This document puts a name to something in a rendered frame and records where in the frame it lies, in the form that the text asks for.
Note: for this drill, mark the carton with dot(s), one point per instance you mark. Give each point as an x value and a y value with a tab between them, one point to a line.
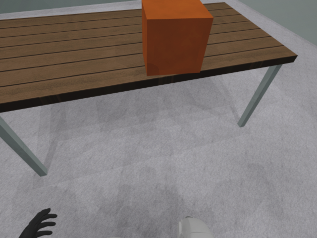
175	34

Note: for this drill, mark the right robot thigh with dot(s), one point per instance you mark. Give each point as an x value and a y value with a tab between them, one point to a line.
193	228

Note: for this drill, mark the left robot hand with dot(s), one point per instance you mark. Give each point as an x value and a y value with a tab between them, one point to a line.
31	231

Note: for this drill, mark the table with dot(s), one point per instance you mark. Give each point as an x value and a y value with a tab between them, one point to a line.
52	59

